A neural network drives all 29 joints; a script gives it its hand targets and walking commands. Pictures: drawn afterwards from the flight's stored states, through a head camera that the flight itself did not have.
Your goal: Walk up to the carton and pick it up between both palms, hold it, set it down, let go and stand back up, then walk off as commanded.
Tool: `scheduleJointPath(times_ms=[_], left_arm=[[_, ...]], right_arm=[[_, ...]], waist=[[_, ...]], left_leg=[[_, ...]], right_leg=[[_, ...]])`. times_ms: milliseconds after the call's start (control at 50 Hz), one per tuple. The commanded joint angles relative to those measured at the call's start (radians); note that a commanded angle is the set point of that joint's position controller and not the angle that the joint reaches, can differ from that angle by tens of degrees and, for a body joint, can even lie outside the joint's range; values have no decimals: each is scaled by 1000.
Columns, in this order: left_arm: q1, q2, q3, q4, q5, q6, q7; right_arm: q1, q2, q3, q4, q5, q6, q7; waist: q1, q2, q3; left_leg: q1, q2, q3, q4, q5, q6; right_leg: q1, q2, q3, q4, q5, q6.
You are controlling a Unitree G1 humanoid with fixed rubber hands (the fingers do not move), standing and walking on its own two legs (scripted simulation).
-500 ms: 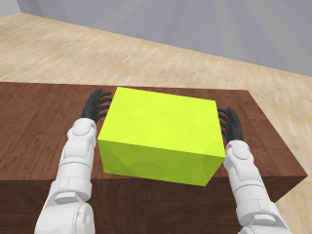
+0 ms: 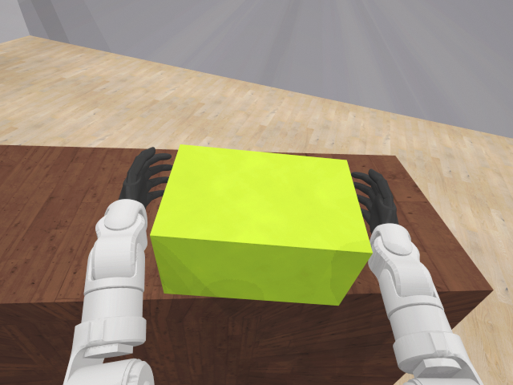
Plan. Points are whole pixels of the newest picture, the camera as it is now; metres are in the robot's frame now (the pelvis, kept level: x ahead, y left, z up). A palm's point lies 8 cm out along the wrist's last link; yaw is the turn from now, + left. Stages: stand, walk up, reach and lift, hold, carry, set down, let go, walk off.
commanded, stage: reach and lift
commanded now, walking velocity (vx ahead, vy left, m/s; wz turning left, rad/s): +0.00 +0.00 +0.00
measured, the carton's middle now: (258, 224) +0.36 +0.01 +0.10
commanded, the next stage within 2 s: hold in 0.98 s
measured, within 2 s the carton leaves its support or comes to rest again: neither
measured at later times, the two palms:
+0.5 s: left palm (128, 195) +0.34 +0.20 +0.17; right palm (384, 210) +0.34 -0.18 +0.16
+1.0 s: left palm (126, 188) +0.34 +0.20 +0.18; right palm (385, 200) +0.35 -0.18 +0.18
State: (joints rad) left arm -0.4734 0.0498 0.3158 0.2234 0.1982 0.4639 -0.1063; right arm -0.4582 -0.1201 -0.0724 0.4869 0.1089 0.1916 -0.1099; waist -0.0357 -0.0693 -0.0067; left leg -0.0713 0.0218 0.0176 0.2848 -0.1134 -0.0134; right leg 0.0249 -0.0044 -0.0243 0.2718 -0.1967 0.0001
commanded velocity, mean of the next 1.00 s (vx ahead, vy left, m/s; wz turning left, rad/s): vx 0.00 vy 0.00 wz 0.00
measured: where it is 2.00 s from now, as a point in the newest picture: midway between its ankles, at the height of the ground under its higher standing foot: outside the picture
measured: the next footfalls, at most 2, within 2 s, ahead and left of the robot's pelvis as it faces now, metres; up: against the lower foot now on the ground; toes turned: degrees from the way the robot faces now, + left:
none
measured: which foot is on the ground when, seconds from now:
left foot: down 0.00-1.00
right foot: down 0.00-1.00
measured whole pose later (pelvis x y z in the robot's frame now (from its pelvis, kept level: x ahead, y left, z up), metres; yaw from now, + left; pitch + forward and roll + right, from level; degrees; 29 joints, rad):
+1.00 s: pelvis -0.01 +0.00 +0.00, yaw +0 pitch -5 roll +0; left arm -0.51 0.06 0.30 0.13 0.20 0.64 -0.07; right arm -0.57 -0.16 -0.08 0.49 0.18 0.33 -0.08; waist -0.04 -0.07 -0.04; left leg -0.09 0.02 0.02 0.29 -0.11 -0.01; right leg 0.01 0.00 -0.02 0.26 -0.18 0.00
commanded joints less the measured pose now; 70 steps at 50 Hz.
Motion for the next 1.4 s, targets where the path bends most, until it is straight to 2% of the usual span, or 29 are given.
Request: scheduleJointPath(times_ms=[0,80,100,180,200,260,300,320,360,400,520,580,620,660,680,700,740,800,880,900,920,1040,1060,1100,1140,1200,1240,1320,1380], left_arm=[[-485,-459,-460,-163,-113,-1,-124],[-516,-428,-465,-171,-109,9,-115],[-541,-433,-464,-182,-125,3,-106],[-488,-429,-466,-206,-99,47,-106],[-452,-434,-449,-162,-97,54,-112],[-553,-468,-534,-265,-152,45,-94],[-483,-448,-493,-251,-133,57,-101],[-486,-395,-428,-182,-95,73,-101],[-516,-419,-443,-227,-103,76,-112],[-576,-416,-430,-165,-91,88,-101],[-570,-452,-468,-227,-120,85,-91],[-602,-442,-437,-161,-120,99,-94],[-631,-409,-419,-177,-123,83,-91],[-640,-410,-414,-150,-107,90,-91],[-612,-438,-448,-163,-118,91,-93],[-630,-404,-403,-108,-96,102,-91],[-671,-461,-489,-209,-158,89,-78],[-601,-405,-396,-97,-115,112,-93],[-586,-433,-462,-231,-128,126,-97],[-637,-409,-425,-208,-124,124,-98],[-662,-409,-430,-225,-120,120,-97],[-600,-427,-499,-298,-166,134,-88],[-558,-416,-489,-301,-158,138,-91],[-606,-388,-426,-250,-126,151,-102],[-593,-407,-444,-275,-133,168,-102],[-605,-419,-483,-355,-162,166,-102],[-618,-402,-430,-251,-137,173,-113],[-627,-406,-444,-270,-150,171,-120],[-631,-431,-488,-294,-159,172,-114]], right_arm=[[-707,459,360,-336,63,-64,119],[-741,438,339,-352,60,-51,122],[-761,459,349,-359,70,-51,131],[-704,421,331,-323,68,-23,132],[-710,423,329,-340,75,-14,132],[-751,420,328,-377,90,-19,140],[-722,413,344,-385,103,-1,145],[-727,399,323,-311,83,16,145],[-736,420,334,-351,98,15,147],[-793,402,288,-289,90,15,166],[-785,434,325,-309,108,21,159],[-843,400,280,-291,102,28,172],[-878,439,310,-319,103,25,177],[-870,446,304,-271,98,24,173],[-849,424,274,-252,96,28,172],[-852,408,259,-216,89,39,172],[-892,424,306,-308,129,29,172],[-828,418,282,-228,105,61,165],[-787,410,329,-283,151,67,160],[-841,427,323,-274,149,77,158],[-822,436,318,-241,147,77,157],[-892,433,389,-449,199,77,139],[-801,415,378,-394,186,99,130],[-807,409,354,-322,191,123,137],[-842,424,374,-386,197,126,136],[-828,442,376,-447,209,125,134],[-825,413,342,-320,181,145,138],[-910,441,360,-434,204,132,131],[-825,424,352,-370,200,152,124]], waist=[[-2,66,-319],[-9,89,-328],[5,53,-358],[-12,102,-324],[-9,46,-272],[-38,124,-391],[-22,52,-343],[3,65,-296],[-3,52,-296],[6,105,-268],[-19,98,-336],[-5,83,-318],[23,55,-349],[22,105,-345],[-10,83,-338],[3,95,-310],[-2,109,-409],[-6,50,-312],[-26,118,-357],[-5,69,-345],[-2,107,-358],[-1,78,-424],[-26,70,-407],[4,89,-277],[15,83,-364],[1,82,-412],[-8,69,-284],[3,60,-387],[-34,117,-387]], left_leg=[[217,-73,29,25,248,-3],[241,-64,18,15,186,2],[239,-54,13,14,199,10],[262,-61,16,29,234,2],[226,-53,14,19,217,8],[292,-44,3,36,280,-23],[271,-49,5,32,295,-1],[250,-59,17,16,232,-2],[229,-59,15,14,198,11],[211,-48,16,1,113,3],[229,-58,16,16,213,1],[205,-37,12,-7,85,7],[193,-53,19,-1,113,24],[204,-60,32,-8,114,21],[212,-34,18,-5,144,6],[210,-43,25,-12,90,10],[237,-40,12,16,178,-8],[198,-41,17,-10,126,15],[242,-50,17,23,239,-1],[219,-53,16,13,196,11],[212,-53,15,9,173,1],[249,-65,20,46,291,4],[258,-58,9,36,311,-6],[200,-59,18,12,199,9],[214,-61,22,14,212,10],[241,-59,14,33,297,8],[205,-52,19,-6,166,7],[195,-63,24,17,215,19],[215,-59,15,29,238,-11]], right_leg=[[-59,38,-30,-38,312,44],[-119,35,-28,-60,214,39],[-112,41,-36,-56,199,38],[-122,38,-28,-59,236,33],[-95,50,-35,-58,234,32],[-129,48,-40,-53,226,19],[-101,60,-43,-47,285,30],[-115,48,-37,-61,229,30],[-102,40,-32,-59,212,33],[-174,42,-38,-69,82,18],[-111,44,-37,-56,208,23],[-157,45,-39,-69,76,11],[-155,42,-42,-60,119,27],[-154,38,-33,-71,115,22],[-144,52,-47,-56,146,14],[-169,42,-33,-74,83,13],[-160,49,-41,-47,169,18],[-144,50,-35,-71,138,19],[-92,45,-24,-66,258,23],[-109,49,-28,-63,193,29],[-121,44,-28,-62,162,24],[-79,57,-35,-57,311,33],[-57,56,-30,-51,361,34],[-117,43,-17,-69,234,31],[-92,53,-24,-68,209,25],[-74,58,-24,-56,296,30],[-130,48,-22,-75,183,29],[-79,52,-21,-58,270,34],[-90,55,-27,-50,278,25]])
